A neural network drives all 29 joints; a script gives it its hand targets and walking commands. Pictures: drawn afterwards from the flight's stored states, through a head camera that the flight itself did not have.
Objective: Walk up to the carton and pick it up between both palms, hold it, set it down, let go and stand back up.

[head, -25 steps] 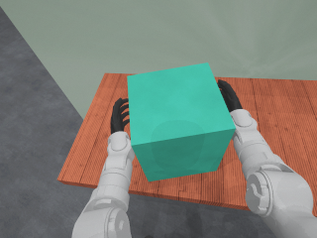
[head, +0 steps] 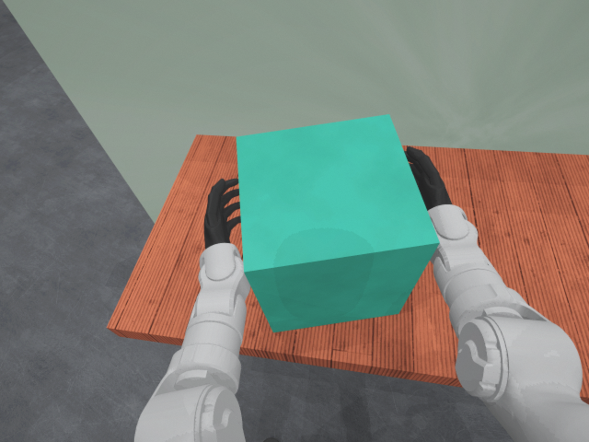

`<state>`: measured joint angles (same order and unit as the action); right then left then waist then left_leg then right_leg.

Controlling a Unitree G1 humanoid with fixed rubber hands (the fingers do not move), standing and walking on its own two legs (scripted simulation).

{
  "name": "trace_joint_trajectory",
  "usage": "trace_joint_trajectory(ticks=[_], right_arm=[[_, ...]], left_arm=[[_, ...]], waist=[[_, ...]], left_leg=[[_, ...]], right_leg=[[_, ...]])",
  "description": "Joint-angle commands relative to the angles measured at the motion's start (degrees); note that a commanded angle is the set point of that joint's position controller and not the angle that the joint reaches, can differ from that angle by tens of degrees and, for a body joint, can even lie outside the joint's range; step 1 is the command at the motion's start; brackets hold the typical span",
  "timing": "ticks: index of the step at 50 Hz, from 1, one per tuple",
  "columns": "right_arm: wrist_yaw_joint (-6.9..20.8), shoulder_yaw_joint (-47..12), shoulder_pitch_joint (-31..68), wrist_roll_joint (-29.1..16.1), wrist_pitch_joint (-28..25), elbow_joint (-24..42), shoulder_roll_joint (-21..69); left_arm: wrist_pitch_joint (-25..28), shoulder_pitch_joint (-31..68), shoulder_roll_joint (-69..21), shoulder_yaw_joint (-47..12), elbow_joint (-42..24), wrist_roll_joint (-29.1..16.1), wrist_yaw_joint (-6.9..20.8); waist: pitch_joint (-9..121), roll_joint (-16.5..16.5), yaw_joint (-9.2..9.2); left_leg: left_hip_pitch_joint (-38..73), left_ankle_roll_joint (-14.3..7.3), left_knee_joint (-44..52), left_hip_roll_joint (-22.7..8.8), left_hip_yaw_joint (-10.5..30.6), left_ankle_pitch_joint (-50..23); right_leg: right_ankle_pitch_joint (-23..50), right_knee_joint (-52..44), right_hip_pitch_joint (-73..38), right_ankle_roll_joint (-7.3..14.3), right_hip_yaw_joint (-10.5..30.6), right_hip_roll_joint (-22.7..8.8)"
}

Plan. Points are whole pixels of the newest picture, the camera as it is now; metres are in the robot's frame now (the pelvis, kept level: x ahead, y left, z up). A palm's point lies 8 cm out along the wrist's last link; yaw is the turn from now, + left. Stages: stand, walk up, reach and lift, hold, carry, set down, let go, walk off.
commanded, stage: reach and lift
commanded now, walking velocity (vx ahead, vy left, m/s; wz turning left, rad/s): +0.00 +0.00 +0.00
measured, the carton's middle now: (325, 234) +0.41 +0.05 +0.02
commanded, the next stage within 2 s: none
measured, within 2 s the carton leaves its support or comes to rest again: neither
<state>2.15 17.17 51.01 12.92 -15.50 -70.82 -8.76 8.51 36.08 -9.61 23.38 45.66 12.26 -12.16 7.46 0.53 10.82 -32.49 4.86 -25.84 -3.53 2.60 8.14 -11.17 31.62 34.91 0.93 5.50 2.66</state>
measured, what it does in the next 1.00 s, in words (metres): stands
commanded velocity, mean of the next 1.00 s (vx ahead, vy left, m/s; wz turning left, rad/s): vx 0.00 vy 0.00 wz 0.00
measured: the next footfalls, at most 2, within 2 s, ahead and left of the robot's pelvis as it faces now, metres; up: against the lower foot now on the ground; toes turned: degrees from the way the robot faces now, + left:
none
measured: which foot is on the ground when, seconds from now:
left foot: down 0.00-1.00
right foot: down 0.00-1.00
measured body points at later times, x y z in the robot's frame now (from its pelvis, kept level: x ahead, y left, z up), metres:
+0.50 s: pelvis -0.01 +0.00 +0.00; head +0.02 +0.00 +0.45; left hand +0.36 +0.20 +0.06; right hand +0.45 -0.09 +0.10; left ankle +0.04 +0.18 -0.73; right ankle +0.03 -0.11 -0.73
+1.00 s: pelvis -0.01 +0.00 +0.00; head -0.03 +0.00 +0.45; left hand +0.36 +0.20 +0.10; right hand +0.43 -0.10 +0.15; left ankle +0.04 +0.18 -0.73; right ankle +0.03 -0.11 -0.73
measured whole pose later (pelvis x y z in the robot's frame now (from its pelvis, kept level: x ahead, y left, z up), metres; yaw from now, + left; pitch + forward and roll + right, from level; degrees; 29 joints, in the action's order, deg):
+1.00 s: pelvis -0.01 +0.00 +0.00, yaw +0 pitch +9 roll +1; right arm -5.5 8.1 51.0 -3.3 8.8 -60.0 -6.1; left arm -9.6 38.0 -1.5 15.6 45.7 -0.3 -11.5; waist 13.1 2.2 6.8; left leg -27.2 4.9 -25.8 -3.5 2.6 7.8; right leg -10.7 31.4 29.6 0.7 5.5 2.7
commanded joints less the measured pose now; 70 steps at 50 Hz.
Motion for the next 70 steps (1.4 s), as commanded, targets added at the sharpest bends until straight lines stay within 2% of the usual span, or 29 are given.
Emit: trace_joint_trajectory(ticks=[1, 10, 18, 22, 30, 36, 41, 45, 53, 58, 61, 64, 67, 70], right_arm=[[4.98, -13.57, 39.53, 0.94, -7.03, 9.06, 33.93], [4.87, -15.39, 39.95, -1.06, -3.55, 11.86, 36.20], [5.13, -17.87, 43.17, -5.81, 1.33, 17.21, 39.27], [4.96, -19.53, 43.14, -8.63, 4.84, 18.61, 40.71], [3.68, -22.06, 44.04, -13.64, 11.35, 20.01, 43.80], [2.75, -26.18, 47.41, -17.22, 15.17, 25.68, 48.01], [1.81, -27.33, 46.88, -18.88, 18.64, 26.45, 50.88], [0.77, -27.57, 44.39, -19.35, 21.57, 25.73, 51.95], [-1.80, -29.61, 44.48, -22.61, 24.96, 30.82, 53.72], [-2.67, -31.31, 43.72, -25.24, 27.02, 32.02, 53.88], [-2.96, -31.09, 41.73, -25.97, 28.61, 29.50, 52.76], [-3.56, -31.84, 41.06, -26.98, 29.54, 30.05, 52.17], [-4.42, -33.93, 42.68, -28.62, 29.82, 33.59, 52.93], [-5.23, -35.10, 43.85, -29.91, 30.04, 35.83, 54.05]], left_arm=[[1.65, 40.34, -28.97, -20.82, -6.27, -0.89, 3.80], [-1.05, 44.24, -29.58, -24.75, -7.28, -3.30, 4.00], [-4.95, 49.86, -32.55, -31.91, -10.22, -7.42, 3.44], [-7.19, 51.60, -33.27, -33.63, -11.32, -8.93, 3.31], [-10.67, 55.39, -30.86, -32.36, -11.90, -10.16, 4.38], [-12.01, 59.03, -29.92, -34.04, -13.72, -12.71, 4.73], [-13.12, 63.48, -29.70, -36.18, -16.77, -14.72, 4.84], [-14.84, 63.21, -28.51, -36.21, -17.51, -15.47, 5.45], [-18.06, 62.54, -29.54, -38.04, -22.66, -16.64, 7.02], [-20.26, 61.35, -28.50, -36.56, -25.15, -15.51, 7.70], [-22.50, 58.96, -25.92, -32.76, -23.26, -12.80, 8.79], [-24.51, 57.21, -23.96, -29.96, -22.81, -11.02, 10.08], [-25.51, 57.40, -23.62, -29.33, -24.48, -11.42, 11.11], [-25.75, 60.39, -24.58, -31.02, -28.18, -12.74, 11.41]], waist=[[46.07, 8.68, 0.67], [46.87, 7.02, -0.91], [50.94, 4.31, -3.59], [49.01, 3.86, -4.43], [40.82, 4.38, -4.74], [39.92, 4.92, -4.40], [38.85, 2.85, -5.72], [35.38, 2.85, -7.06], [33.93, 0.50, -10.01], [32.20, -0.51, -10.10], [26.15, 0.15, -9.42], [22.83, 1.22, -9.02], [23.04, 2.26, -8.90], [25.46, 1.13, -9.67]], left_leg=[[16.82, -2.88, 0.65, 2.36, -9.48, -19.85], [16.35, -3.18, 1.22, 2.80, -8.88, -13.52], [17.79, -2.84, -0.02, 3.14, -7.74, -9.73], [17.64, -2.82, 0.00, 3.43, -7.13, -7.74], [16.35, -3.43, 1.58, 4.46, -6.59, -2.75], [15.76, -4.07, 2.40, 5.17, -6.03, -0.32], [16.46, -3.80, 2.72, 5.62, -5.63, 1.96], [17.53, -3.76, 3.51, 5.93, -5.46, 3.73], [21.05, -2.85, 3.37, 6.76, -4.56, 0.20], [22.87, -2.68, 3.40, 7.02, -4.24, -2.49], [22.67, -3.27, 4.47, 7.36, -4.46, -1.13], [22.57, -3.90, 5.11, 7.84, -4.69, -0.59], [22.96, -4.30, 4.96, 8.36, -4.70, -2.52], [24.25, -3.90, 4.22, 8.53, -4.43, -5.05]], right_leg=[[20.73, -10.59, -23.20, -0.38, -9.21, 2.77], [17.00, -10.96, -23.08, -0.52, -8.75, 1.78], [13.80, -10.99, -21.60, -0.56, -9.18, 1.99], [11.85, -10.86, -21.73, -0.93, -8.93, 2.04], [8.73, -10.61, -26.11, -2.46, -7.01, 1.13], [6.76, -10.60, -28.56, -3.19, -5.57, 0.84], [3.68, -10.75, -27.99, -3.38, -4.96, 0.72], [1.65, -11.44, -27.90, -3.67, -4.84, 0.44], [6.46, -11.66, -30.92, -4.46, -4.85, 0.68], [8.92, -11.85, -31.96, -4.98, -4.70, 0.86], [7.05, -12.81, -31.50, -5.45, -4.47, 0.53], [6.70, -13.48, -31.80, -6.00, -4.26, 0.17], [9.71, -13.40, -32.77, -6.53, -4.01, 0.04], [12.74, -12.92, -33.54, -6.59, -4.07, 0.16]])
